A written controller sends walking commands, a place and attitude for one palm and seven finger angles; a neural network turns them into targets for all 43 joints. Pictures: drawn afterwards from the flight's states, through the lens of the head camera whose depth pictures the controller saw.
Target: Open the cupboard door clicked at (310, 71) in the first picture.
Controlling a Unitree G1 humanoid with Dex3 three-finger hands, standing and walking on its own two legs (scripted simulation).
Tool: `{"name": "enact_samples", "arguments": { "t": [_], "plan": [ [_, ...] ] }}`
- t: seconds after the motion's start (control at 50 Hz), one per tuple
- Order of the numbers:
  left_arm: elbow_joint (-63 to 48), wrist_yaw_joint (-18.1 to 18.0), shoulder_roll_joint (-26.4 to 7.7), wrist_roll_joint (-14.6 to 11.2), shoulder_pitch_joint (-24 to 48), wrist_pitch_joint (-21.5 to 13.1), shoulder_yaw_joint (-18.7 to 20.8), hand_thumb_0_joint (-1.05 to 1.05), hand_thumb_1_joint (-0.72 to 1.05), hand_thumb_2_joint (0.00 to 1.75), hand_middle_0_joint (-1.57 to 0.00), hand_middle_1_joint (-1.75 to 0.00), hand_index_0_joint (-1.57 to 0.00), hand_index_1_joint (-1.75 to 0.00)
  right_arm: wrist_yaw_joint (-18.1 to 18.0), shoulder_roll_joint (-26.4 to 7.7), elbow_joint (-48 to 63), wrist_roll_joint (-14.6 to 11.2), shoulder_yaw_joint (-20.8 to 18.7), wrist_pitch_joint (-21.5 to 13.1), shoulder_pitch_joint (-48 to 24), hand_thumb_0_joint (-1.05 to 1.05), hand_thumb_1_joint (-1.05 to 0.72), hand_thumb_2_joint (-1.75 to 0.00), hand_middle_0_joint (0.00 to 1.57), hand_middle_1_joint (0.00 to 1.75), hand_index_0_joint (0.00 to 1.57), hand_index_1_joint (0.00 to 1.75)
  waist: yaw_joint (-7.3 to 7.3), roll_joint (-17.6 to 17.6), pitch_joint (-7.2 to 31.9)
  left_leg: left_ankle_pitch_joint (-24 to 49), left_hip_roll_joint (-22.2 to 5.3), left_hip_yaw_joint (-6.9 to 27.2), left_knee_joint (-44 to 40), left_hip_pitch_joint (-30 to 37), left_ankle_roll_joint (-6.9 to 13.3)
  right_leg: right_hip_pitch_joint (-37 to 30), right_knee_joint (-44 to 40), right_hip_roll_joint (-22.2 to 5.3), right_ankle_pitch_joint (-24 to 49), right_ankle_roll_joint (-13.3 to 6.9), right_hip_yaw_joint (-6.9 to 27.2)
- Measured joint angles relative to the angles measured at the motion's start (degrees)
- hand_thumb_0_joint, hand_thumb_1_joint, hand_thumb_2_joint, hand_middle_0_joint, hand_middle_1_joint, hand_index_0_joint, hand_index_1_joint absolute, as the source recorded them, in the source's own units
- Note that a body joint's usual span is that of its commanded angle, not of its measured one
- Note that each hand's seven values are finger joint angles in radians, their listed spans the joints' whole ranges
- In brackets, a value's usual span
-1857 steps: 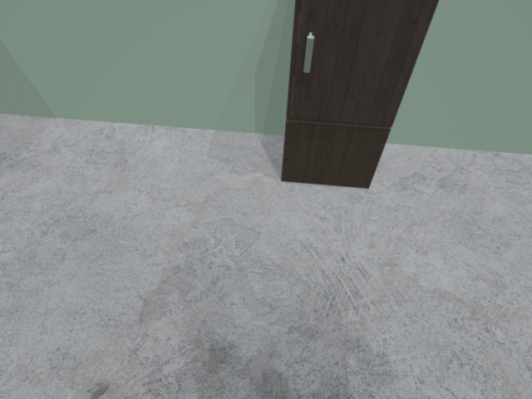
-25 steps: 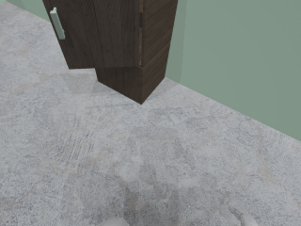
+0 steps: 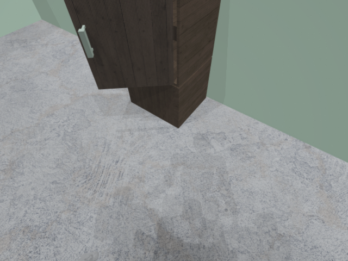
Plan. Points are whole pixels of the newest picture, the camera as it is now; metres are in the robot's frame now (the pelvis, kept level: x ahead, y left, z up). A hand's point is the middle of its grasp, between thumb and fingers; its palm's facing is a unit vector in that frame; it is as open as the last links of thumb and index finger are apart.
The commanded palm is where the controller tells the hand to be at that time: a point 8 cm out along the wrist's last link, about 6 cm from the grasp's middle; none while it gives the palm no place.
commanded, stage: take the last steps up to it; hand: left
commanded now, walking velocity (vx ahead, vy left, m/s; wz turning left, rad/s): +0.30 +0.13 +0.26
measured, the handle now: (87, 41) +0.97 +0.43 -0.04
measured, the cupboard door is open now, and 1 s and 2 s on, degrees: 41 41 41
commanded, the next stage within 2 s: come to a stop and stand still in 1.42 s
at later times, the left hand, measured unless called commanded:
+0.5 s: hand out of the picture -0.07 +0.18 -0.16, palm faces +0.28 -0.95 -0.17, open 7.4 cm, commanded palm none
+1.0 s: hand (78, 186) +0.33 +0.31 -0.15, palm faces +0.05 -0.98 -0.18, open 7.4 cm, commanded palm none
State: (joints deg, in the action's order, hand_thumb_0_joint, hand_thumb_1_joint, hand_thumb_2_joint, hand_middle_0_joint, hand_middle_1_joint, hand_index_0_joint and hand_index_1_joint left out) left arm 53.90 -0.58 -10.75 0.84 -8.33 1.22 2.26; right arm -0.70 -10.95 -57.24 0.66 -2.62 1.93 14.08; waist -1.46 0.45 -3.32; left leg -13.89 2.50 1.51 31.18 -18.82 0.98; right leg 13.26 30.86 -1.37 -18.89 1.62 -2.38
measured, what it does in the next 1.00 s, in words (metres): walks ahead: left foot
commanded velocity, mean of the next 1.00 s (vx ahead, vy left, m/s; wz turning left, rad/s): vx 0.30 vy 0.04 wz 0.00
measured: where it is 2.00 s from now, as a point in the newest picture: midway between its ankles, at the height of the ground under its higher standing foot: (163, 210)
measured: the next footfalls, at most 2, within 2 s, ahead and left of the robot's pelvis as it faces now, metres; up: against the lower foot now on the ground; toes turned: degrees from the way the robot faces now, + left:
left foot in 0.54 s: +0.17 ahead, +0.20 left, +0.00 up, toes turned +15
right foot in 1.14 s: +0.38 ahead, +0.00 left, +0.00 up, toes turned -4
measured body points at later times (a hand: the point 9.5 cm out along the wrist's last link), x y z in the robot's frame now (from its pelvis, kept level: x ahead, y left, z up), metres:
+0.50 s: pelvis +0.08 +0.06 +0.00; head +0.11 +0.06 +0.45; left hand -0.08 +0.23 -0.14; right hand +0.23 -0.16 -0.14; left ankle +0.12 +0.19 -0.71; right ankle -0.03 -0.11 -0.73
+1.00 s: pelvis +0.22 +0.12 +0.01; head +0.25 +0.13 +0.46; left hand +0.33 +0.36 -0.13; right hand +0.15 -0.10 -0.14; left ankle +0.13 +0.19 -0.73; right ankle +0.31 +0.00 -0.69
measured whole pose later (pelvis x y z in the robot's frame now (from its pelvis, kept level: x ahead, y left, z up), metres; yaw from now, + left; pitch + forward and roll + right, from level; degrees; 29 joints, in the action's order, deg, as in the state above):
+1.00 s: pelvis +0.22 +0.12 +0.01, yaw +4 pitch +0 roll +1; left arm 56.2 1.2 -11.0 1.7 -4.6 0.2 3.5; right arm -1.6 -7.9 -64.2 1.6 -1.4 -3.5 25.0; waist -2.5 -1.6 -2.8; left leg -17.2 1.4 -11.4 16.7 -0.2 2.9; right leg 31.7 48.2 -5.9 -9.6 0.1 -3.6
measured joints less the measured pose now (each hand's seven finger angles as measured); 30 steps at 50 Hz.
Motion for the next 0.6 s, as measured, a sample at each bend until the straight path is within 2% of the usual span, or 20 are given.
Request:
{"name": "enact_samples", "arguments": {
  "t": [0.04,0.08,0.14,0.2,0.34,0.42,0.5,0.52,0.54,0.56,0.6],
  "plan": [
    [0.59,-0.06,1.29,0.35,-0.51,-0.81,-0.45,0.00,0.91,0.90,-0.20,-0.30,-0.20,-0.30,0.16,-0.90,-1.03,-0.10,-0.56,0.70,0.14,0.01,-0.91,-0.89,0.20,0.30,0.20,0.30,-0.11,1.53,-0.11,-8.60,-0.05,0.62,7.90,-2.31,-0.93,-0.79,-0.01,0.53,-0.99,-2.61,-0.90],
    [0.89,-0.01,2.28,0.47,-1.83,-1.33,-0.71,0.00,0.91,0.90,-0.20,-0.30,-0.20,-0.30,0.62,-1.54,-1.77,0.33,-1.16,1.22,0.61,0.01,-0.91,-0.89,0.20,0.30,0.20,0.30,-0.25,1.84,0.26,-11.54,0.15,0.10,19.14,-5.60,-1.53,-2.47,-1.52,-0.07,-0.48,-3.20,-1.84],
    [1.59,-0.40,2.65,0.12,-4.11,-2.50,-0.03,0.00,0.93,0.90,-0.20,-0.30,-0.20,-0.30,1.37,-2.17,-2.72,0.66,-1.75,1.30,0.88,0.01,-0.91,-0.89,0.20,0.30,0.20,0.30,0.03,1.73,0.58,-7.30,-1.33,-0.74,29.95,-9.15,-2.57,-5.51,-5.41,-0.73,1.10,-2.96,-2.96],
    [2.71,-0.21,2.17,0.18,-6.55,-3.65,0.13,0.00,0.94,0.90,-0.20,-0.30,-0.20,-0.30,1.82,-2.47,-3.27,0.73,-2.06,1.16,0.77,0.01,-0.91,-0.90,0.20,0.30,0.19,0.30,0.41,1.40,0.78,-3.20,-3.21,-0.73,33.13,-11.22,-3.46,-7.99,-8.42,-1.37,1.88,-2.82,-4.32],
    [6.73,0.00,2.84,0.68,-13.39,-4.69,-0.23,0.00,0.92,0.90,-0.20,-0.30,-0.20,-0.30,2.33,-2.82,-3.42,0.67,-2.02,1.42,-1.87,0.01,-0.92,-0.90,0.19,0.30,0.19,0.30,2.57,0.80,1.05,0.58,-6.25,-1.57,29.17,-13.25,-4.09,-12.18,-11.64,-3.43,1.11,-1.19,-7.03],
    [9.45,0.14,3.37,1.13,-17.07,-4.55,-0.53,0.00,0.92,0.90,-0.20,-0.30,-0.20,-0.30,2.76,-2.28,-2.41,0.49,-1.43,0.79,-5.06,0.01,-0.92,-0.90,0.19,0.30,0.19,0.30,4.15,-0.09,0.53,-0.01,-6.61,-3.88,19.45,-11.55,-3.41,-13.99,-11.96,-5.09,-0.33,0.69,-7.94],
    [11.76,0.32,3.31,1.28,-19.78,-3.89,-0.52,0.00,0.91,0.90,-0.20,-0.30,-0.20,-0.30,3.00,-0.99,-0.87,0.29,-0.58,-1.04,-8.39,0.01,-0.92,-0.90,0.19,0.30,0.19,0.30,5.87,-1.71,-0.30,-1.37,-5.02,-6.76,7.08,-6.44,-1.62,-14.65,-8.99,-7.26,-3.75,3.37,-8.13],
    [12.25,0.41,3.30,1.19,-20.53,-3.66,-0.47,0.00,0.91,0.90,-0.20,-0.30,-0.20,-0.30,2.96,-0.71,-0.29,0.31,-0.29,-1.90,-8.92,0.01,-0.92,-0.90,0.19,0.30,0.19,0.30,5.93,-2.03,-0.35,-0.91,-4.40,-7.53,3.43,-4.15,-1.14,-14.02,-6.28,-7.91,-5.52,3.75,-7.89],
    [12.70,0.55,3.39,1.00,-20.97,-3.27,-0.43,0.00,0.91,0.90,-0.20,-0.30,-0.20,-0.30,2.78,-0.49,0.33,0.43,-0.14,-2.95,-9.39,0.01,-0.92,-0.90,0.19,0.30,0.19,0.30,5.67,-2.01,-0.46,1.18,-4.21,-7.79,2.08,-3.17,-0.17,-12.17,-1.19,-8.48,-7.51,3.15,-7.50],
    [13.18,0.64,3.22,0.77,-20.39,-2.59,-0.44,0.00,0.91,0.90,-0.20,-0.30,-0.20,-0.30,2.33,0.11,0.78,0.52,-0.14,-3.88,-9.84,0.01,-0.91,-0.90,0.19,0.30,0.19,0.30,5.36,-2.49,-1.11,0.86,-3.81,-8.10,4.33,-3.63,0.74,-9.13,6.92,-8.82,-9.74,2.13,-5.63],
    [13.31,0.52,2.71,0.51,-18.42,-1.38,-0.39,0.00,0.91,0.90,-0.20,-0.30,-0.20,-0.30,1.46,1.40,1.28,0.50,0.28,-4.85,-9.62,0.00,-0.91,-0.90,0.19,0.30,0.19,0.30,5.40,-3.15,-1.97,-1.73,-3.49,-9.10,5.96,-2.26,1.90,-1.67,24.20,-7.55,-10.91,-0.01,-1.44]
  ]
}}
